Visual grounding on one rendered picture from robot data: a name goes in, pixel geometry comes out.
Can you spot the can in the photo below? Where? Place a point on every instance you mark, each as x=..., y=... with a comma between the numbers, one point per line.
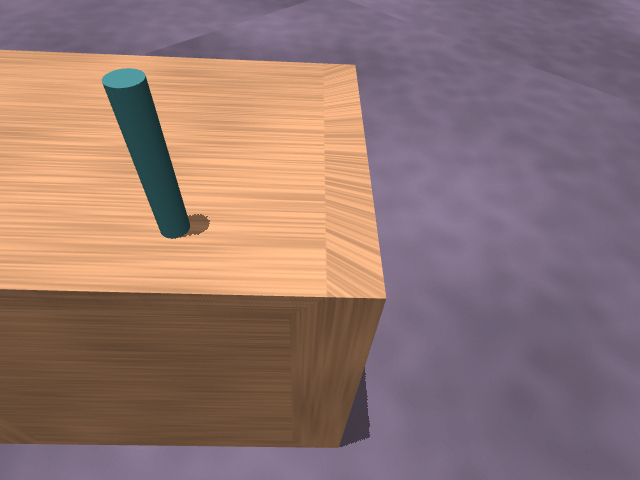
x=131, y=100

